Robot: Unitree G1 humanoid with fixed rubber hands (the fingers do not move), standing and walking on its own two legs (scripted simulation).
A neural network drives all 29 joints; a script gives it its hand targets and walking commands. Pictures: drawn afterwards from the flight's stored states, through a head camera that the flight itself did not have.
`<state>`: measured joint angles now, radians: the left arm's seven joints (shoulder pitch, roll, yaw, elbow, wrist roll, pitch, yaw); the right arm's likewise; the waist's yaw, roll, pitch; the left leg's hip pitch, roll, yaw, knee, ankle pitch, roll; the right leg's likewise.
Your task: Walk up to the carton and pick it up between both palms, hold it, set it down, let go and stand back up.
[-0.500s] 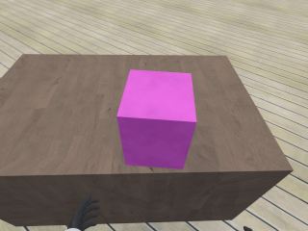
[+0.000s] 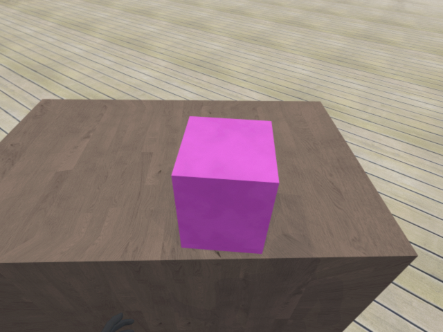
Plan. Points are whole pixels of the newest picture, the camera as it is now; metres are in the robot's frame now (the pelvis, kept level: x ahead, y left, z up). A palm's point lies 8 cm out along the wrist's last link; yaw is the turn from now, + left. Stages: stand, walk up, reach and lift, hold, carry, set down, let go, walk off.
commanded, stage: stand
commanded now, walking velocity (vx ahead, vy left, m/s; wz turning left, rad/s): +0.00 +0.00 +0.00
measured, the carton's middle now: (225, 185) +0.47 -0.01 +0.01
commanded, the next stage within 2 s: none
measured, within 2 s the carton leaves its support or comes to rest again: neither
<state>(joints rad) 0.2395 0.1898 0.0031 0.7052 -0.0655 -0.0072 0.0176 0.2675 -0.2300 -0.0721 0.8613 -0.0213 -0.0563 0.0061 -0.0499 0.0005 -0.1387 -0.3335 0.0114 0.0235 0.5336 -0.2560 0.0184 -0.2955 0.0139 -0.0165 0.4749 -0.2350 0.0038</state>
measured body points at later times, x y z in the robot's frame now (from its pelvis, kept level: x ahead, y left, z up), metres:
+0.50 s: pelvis -0.01 +0.00 +0.00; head -0.04 +0.01 +0.45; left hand +0.14 +0.22 -0.11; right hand +0.07 -0.27 -0.12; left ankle +0.01 +0.10 -0.74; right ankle +0.01 -0.12 -0.74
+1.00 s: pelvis -0.02 +0.00 +0.00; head -0.07 +0.01 +0.45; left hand +0.10 +0.23 -0.12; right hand +0.03 -0.27 -0.13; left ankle +0.01 +0.10 -0.74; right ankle +0.01 -0.12 -0.74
